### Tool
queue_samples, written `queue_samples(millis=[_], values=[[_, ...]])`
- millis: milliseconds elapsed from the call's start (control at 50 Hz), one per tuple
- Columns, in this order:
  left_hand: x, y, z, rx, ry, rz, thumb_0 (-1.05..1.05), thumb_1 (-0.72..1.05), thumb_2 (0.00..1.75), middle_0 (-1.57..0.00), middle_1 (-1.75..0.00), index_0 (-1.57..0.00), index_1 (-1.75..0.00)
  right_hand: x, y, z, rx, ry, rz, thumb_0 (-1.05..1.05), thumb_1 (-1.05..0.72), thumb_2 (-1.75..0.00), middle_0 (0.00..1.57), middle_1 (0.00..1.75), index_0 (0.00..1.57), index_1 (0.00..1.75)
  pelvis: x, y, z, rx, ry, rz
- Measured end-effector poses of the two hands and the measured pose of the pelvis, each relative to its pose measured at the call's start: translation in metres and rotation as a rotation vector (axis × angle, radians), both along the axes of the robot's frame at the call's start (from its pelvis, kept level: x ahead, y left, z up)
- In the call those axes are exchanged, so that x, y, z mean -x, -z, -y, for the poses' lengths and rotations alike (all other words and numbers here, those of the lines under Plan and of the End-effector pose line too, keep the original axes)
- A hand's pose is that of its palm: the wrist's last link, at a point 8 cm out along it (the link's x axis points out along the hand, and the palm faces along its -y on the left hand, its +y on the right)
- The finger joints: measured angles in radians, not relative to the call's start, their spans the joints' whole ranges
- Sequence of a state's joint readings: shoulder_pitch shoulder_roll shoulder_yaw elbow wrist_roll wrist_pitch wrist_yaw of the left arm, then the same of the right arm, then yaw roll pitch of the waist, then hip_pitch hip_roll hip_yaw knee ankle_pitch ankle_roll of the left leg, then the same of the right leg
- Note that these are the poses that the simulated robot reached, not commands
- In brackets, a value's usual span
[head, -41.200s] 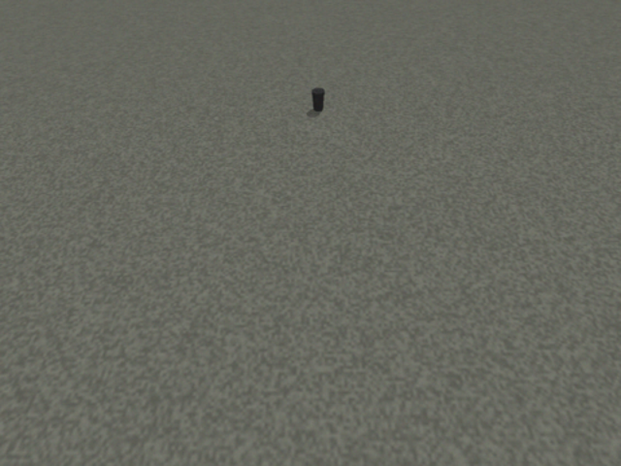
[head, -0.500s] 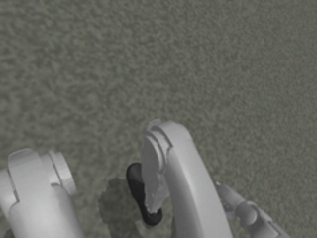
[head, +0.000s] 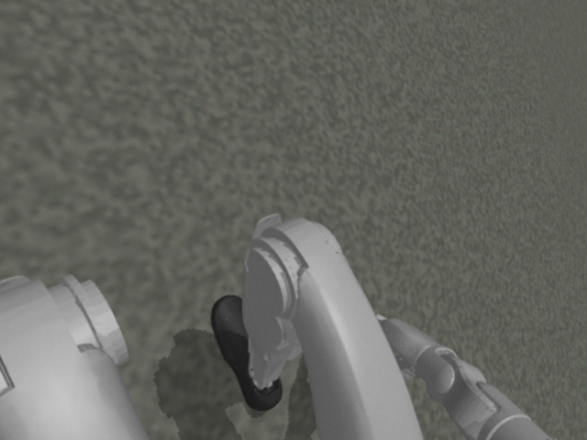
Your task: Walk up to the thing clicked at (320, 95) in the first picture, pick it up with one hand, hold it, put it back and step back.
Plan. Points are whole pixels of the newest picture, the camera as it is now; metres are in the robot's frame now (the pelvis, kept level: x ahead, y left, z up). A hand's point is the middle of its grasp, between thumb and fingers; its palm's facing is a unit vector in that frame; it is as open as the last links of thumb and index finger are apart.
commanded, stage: lower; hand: left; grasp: from the side
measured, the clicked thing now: out of the picture +0.44 +0.33 -0.21
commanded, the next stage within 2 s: loosen in 0.22 s
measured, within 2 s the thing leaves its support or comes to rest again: rests again in 1.20 s
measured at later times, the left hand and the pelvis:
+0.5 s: hand out of the picture +0.44 +0.34 -0.18, palm faces +0.52 -0.85 +0.00, open 7.0 cm; pelvis +0.00 +0.01 +0.00, yaw -1 degrees
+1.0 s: hand out of the picture +0.45 +0.34 -0.17, palm faces +0.51 -0.86 +0.02, open 15.8 cm; pelvis -0.01 +0.01 +0.00, yaw -2 degrees
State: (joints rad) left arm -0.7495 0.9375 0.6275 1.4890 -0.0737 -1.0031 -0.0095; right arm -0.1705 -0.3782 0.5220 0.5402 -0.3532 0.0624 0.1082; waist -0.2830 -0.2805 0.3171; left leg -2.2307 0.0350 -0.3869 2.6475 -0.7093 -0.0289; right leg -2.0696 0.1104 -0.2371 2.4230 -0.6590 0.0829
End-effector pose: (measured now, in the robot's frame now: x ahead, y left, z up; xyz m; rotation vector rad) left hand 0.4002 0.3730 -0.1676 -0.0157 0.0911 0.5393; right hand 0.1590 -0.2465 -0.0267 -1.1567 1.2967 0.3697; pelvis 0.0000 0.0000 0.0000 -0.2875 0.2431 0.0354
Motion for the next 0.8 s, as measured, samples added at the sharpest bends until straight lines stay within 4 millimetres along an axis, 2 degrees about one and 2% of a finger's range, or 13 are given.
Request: queue_samples(millis=[420,500,600,800], values=[[0.001,0.007,0.000,-0.004,0.003,0.010,0.12,-0.17,0.87,-0.74,-0.94,-1.17,-1.19,0.005,-0.009,-0.007,0.031,-0.022,-0.008,0.00,-0.91,-0.90,0.21,0.30,0.20,0.30,0.003,-0.001,-0.005,0.028,0.013,0.023],[0.001,0.007,0.000,0.002,-0.008,0.022,0.08,-0.15,0.78,-0.77,-0.90,-1.13,-1.08,0.005,-0.010,-0.007,0.033,-0.023,-0.007,0.00,-0.91,-0.90,0.21,0.30,0.20,0.30,0.003,-0.001,-0.005,0.029,0.015,0.026],[0.000,0.005,0.000,0.002,-0.002,0.039,0.04,-0.17,0.62,-0.77,-0.79,-0.98,-0.85,0.006,-0.011,-0.008,0.036,-0.024,-0.004,0.00,-0.92,-0.90,0.21,0.30,0.20,0.30,0.004,-0.001,-0.006,0.030,0.017,0.029],[-0.003,-0.001,-0.002,0.002,0.006,0.042,0.00,-0.35,0.34,-0.56,-0.49,-0.61,-0.48,0.005,-0.012,-0.012,0.028,-0.021,0.016,0.00,-0.92,-0.90,0.21,0.30,0.20,0.30,0.006,-0.002,-0.007,0.032,0.020,0.034]])
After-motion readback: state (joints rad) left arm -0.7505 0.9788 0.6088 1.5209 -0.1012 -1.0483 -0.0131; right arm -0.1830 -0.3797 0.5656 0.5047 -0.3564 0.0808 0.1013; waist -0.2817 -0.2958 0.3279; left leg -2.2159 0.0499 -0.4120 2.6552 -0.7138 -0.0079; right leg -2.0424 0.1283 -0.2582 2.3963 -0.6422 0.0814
